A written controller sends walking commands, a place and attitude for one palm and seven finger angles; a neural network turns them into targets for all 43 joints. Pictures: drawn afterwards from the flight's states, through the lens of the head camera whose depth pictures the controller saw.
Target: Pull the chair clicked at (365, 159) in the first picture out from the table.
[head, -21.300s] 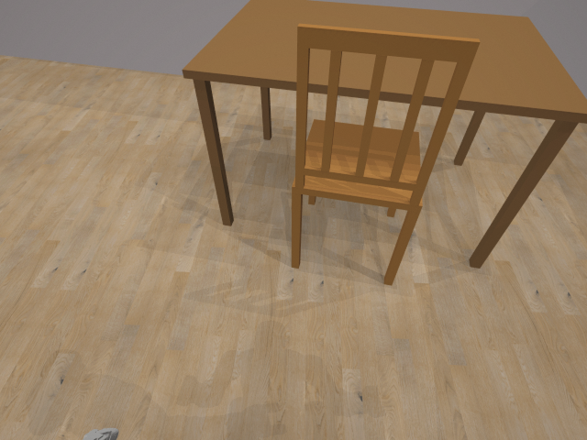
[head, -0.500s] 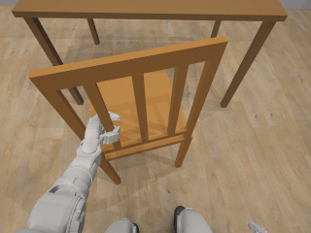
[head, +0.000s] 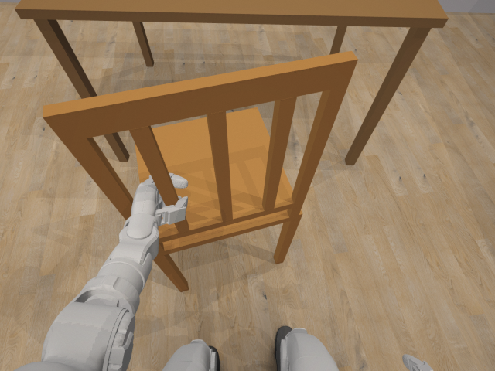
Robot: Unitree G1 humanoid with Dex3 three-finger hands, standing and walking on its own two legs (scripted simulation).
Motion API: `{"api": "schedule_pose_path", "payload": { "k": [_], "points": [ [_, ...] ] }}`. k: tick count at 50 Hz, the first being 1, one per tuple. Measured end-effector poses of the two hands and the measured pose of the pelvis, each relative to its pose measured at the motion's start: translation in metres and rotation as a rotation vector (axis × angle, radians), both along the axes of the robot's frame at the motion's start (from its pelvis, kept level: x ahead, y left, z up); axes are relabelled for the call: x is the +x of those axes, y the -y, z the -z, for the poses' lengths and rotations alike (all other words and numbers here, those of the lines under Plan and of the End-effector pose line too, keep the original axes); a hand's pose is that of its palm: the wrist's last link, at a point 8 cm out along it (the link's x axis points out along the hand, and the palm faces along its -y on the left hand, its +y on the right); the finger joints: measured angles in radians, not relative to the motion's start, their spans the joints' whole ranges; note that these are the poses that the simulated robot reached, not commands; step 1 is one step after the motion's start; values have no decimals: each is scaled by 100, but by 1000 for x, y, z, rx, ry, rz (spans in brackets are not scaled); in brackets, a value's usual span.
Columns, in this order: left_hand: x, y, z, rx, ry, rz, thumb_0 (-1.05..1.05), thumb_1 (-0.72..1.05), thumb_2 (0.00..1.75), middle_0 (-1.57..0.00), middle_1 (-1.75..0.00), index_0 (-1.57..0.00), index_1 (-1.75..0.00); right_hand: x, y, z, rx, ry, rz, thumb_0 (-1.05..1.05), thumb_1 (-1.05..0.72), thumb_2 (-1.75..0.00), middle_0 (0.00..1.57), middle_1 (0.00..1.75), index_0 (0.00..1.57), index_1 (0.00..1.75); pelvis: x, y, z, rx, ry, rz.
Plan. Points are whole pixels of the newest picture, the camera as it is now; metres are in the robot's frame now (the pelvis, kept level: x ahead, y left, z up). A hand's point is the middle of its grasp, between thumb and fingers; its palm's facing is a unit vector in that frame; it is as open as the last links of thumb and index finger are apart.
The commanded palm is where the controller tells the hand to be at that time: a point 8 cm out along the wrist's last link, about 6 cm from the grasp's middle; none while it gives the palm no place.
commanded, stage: step backward, pulling the chair out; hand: left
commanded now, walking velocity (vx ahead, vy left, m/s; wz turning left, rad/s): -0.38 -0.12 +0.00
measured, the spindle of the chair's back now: (222, 177) +0.44 +0.05 -0.03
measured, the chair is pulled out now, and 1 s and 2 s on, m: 0.39 0.44 0.58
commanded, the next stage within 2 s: stop walking, hand still on the chair in 1.66 s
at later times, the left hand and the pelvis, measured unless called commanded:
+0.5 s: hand (172, 224) +0.35 +0.14 -0.05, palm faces +0.05 -0.98 -0.21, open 5.8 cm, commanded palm +0.36 +0.19 -0.04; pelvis -0.02 -0.01 +0.00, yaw -2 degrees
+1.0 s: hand (168, 232) +0.34 +0.15 -0.05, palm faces +0.05 -0.98 -0.19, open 5.8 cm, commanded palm +0.35 +0.19 -0.04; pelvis -0.03 -0.01 +0.00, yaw +1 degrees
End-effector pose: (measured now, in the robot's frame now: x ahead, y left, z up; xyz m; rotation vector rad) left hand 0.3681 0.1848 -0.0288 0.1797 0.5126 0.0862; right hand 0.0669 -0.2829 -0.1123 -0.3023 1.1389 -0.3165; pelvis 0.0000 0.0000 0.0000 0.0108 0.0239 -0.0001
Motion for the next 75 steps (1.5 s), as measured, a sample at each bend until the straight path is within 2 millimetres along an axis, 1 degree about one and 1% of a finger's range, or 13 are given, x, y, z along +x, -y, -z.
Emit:
{"api": "schedule_pose_path", "payload": {
  "k": [3,10,21,32,36,41,47,51,54,61,66,70,75],
  "points": [
    [-5,-2,0,0,2,7,7,63,72,-22,-122,-50,-145,-3,-6,0,11,10,-5,1,-90,-90,20,29,20,30,-2,1,1,-12,4,10],
    [-17,-3,0,16,16,-13,7,61,75,-25,-122,-50,-145,-4,-17,13,82,30,-19,1,-90,-90,20,30,21,30,-8,16,5,-22,12,16],
    [-31,-6,0,14,10,-12,7,61,74,-24,-122,-50,-145,-18,-5,4,23,28,-7,1,-90,-90,20,30,21,30,-19,4,2,-10,5,23],
    [-41,-5,0,35,34,-48,8,58,77,-28,-123,-50,-145,-11,-3,15,78,69,-29,1,-90,-90,20,30,21,30,-26,27,10,-4,15,16],
    [-45,-4,-1,24,15,-65,9,59,76,-27,-122,-50,-145,-16,3,10,65,38,-34,1,-90,-90,20,30,21,30,-26,22,2,7,-9,3],
    [-45,-8,-1,9,4,-27,9,60,74,-24,-124,-50,-145,-23,3,-1,10,-3,-64,1,-90,-90,20,30,21,30,-28,7,-1,-1,-45,-35],
    [-48,-13,-2,-3,-2,-4,9,62,72,-21,-125,-50,-145,-27,-12,-7,16,-13,-62,1,-90,-90,20,29,20,30,-37,1,-6,-6,-5,-26],
    [-51,-12,-1,2,5,-16,9,62,73,-22,-125,-50,-145,-26,-23,2,73,-4,-73,1,-90,-90,20,29,20,30,-35,9,-1,-30,9,-18],
    [-53,-11,-1,4,7,-37,9,61,75,-23,-124,-50,-145,-27,-26,8,101,4,-75,1,-90,-90,20,30,21,30,-41,14,0,-36,14,-19],
    [-63,-10,-2,0,-1,-41,9,62,73,-22,-124,-50,-145,-42,-16,4,58,7,-61,1,-90,-90,20,30,21,30,-61,11,-2,4,-14,-13],
    [-74,-8,-2,13,4,-62,9,61,74,-24,-122,-50,-145,-55,-5,10,74,-7,-66,1,-90,-90,20,30,21,30,-65,23,1,-8,-7,-7],
    [-83,-4,-2,21,5,-87,9,60,75,-26,-121,-50,-145,-64,7,15,80,-15,-54,1,-90,-90,20,30,21,30,-76,31,1,-12,-1,-20],
    [-97,0,-4,3,-18,-83,9,62,73,-23,-120,-50,-145,-80,19,7,30,-12,-48,1,-90,-90,20,30,21,30,-94,24,-1,4,-12,-45]
  ]
}}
